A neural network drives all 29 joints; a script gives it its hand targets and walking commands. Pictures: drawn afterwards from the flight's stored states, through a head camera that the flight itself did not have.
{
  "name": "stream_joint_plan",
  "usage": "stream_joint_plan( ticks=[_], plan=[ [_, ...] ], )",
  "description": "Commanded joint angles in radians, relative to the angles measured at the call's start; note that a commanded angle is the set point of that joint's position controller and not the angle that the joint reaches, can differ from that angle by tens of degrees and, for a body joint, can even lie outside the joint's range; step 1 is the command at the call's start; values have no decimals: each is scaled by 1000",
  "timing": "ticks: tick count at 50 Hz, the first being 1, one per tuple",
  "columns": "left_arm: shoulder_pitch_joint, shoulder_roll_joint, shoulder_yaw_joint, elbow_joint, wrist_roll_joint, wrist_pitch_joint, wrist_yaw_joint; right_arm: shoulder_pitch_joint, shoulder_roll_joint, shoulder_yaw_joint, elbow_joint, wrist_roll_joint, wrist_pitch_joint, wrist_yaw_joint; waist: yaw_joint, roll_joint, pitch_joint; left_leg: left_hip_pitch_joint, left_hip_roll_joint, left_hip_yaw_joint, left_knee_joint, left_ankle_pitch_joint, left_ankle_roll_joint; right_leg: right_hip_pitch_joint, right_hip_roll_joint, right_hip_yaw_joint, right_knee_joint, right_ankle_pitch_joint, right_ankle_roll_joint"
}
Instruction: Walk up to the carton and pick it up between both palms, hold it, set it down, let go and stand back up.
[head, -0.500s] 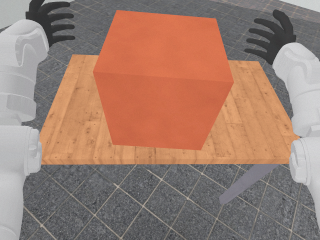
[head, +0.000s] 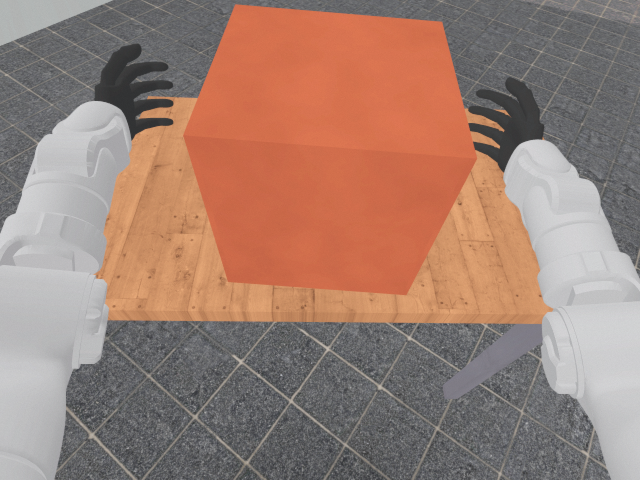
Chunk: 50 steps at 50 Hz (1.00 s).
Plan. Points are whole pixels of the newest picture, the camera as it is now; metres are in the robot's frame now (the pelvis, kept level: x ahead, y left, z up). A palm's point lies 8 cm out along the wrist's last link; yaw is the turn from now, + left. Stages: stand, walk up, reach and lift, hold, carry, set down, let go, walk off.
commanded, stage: reach and lift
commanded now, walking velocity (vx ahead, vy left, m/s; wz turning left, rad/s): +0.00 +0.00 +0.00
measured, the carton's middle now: (327, 161) +0.51 -0.02 +0.07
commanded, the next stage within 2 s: none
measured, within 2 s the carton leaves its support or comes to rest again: neither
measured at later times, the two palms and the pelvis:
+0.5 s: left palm (134, 156) +0.46 +0.23 +0.13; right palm (487, 177) +0.44 -0.22 +0.11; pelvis +0.00 +0.00 -0.01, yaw +0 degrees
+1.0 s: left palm (176, 155) +0.47 +0.18 +0.12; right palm (474, 173) +0.44 -0.20 +0.12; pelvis -0.01 -0.01 -0.01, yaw +0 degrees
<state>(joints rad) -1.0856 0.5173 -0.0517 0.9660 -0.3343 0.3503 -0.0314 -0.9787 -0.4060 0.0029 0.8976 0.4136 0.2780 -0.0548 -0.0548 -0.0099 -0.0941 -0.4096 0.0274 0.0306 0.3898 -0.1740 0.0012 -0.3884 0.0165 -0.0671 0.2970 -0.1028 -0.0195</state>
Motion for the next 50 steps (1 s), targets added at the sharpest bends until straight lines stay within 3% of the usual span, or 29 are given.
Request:
stream_joint_plan(
  ticks=[1,7,15,22,28,33,34,35,38,39,41,43,45,48,50],
  plan=[
    [-541,180,55,-150,-2,-92,24,-514,-224,-116,-177,-81,-75,-7,-6,74,-793,319,-29,-27,55,365,-43,223,29,4,68,366,13],
    [-496,144,41,-8,18,-155,15,-469,-166,-88,-60,-102,-97,-14,-6,60,-793,215,-32,-28,49,321,-36,276,11,25,94,381,24],
    [-466,128,2,165,26,-318,-11,-424,-99,-22,71,-77,-199,-22,7,71,-691,157,-34,-29,55,306,-41,270,0,22,115,351,34],
    [-488,95,-6,104,11,-415,19,-459,-147,4,37,-30,-314,-3,36,123,-811,281,-18,-22,133,460,-82,124,31,-9,126,340,25],
    [-478,79,-33,147,-34,-388,8,-505,-148,-1,69,-57,-302,-19,-14,13,-798,174,-28,-16,128,345,-46,154,19,11,144,379,43],
    [-504,85,-35,180,-42,-419,4,-504,-107,17,78,-38,-295,-31,-4,-14,-835,64,-38,-14,106,296,-25,258,-4,44,178,387,54],
    [-509,92,-29,220,-44,-429,1,-535,-85,43,56,-28,-289,-33,12,-33,-817,3,-44,-9,100,252,-13,279,-10,54,181,375,60],
    [-506,86,-40,242,-47,-440,-6,-531,-61,34,45,-41,-285,-37,6,-36,-808,-64,-50,-3,81,207,-5,327,-26,69,184,380,61],
    [-547,70,-44,223,-27,-469,2,-518,-45,9,63,-54,-291,-38,-2,30,-852,-59,-43,-1,65,203,-14,324,-33,71,191,356,50],
    [-575,52,-62,193,-20,-471,11,-507,-45,-14,80,-57,-295,-37,-19,93,-877,-7,-39,-7,70,233,-31,280,-28,64,183,334,36],
    [-558,35,-47,218,12,-457,13,-476,-28,-8,142,-64,-286,-38,-18,134,-830,66,-34,-13,96,302,-40,221,-17,56,164,320,28],
    [-524,23,-35,247,47,-433,13,-459,-25,8,205,-37,-280,-38,-3,145,-777,151,-25,-19,107,341,-57,158,-5,47,138,298,19],
    [-511,0,-13,233,73,-431,19,-470,-8,7,188,-44,-288,-41,21,148,-785,175,-19,-14,103,348,-59,149,4,45,123,267,14],
    [-542,0,10,195,78,-435,47,-518,-22,-37,107,-78,-313,-55,37,133,-808,139,-23,-7,100,341,-61,156,8,34,133,266,19],
    [-576,-21,8,162,63,-435,67,-550,-11,-71,53,-108,-318,-64,30,114,-875,147,-21,-9,106,345,-63,153,17,26,147,276,20]
  ],
)
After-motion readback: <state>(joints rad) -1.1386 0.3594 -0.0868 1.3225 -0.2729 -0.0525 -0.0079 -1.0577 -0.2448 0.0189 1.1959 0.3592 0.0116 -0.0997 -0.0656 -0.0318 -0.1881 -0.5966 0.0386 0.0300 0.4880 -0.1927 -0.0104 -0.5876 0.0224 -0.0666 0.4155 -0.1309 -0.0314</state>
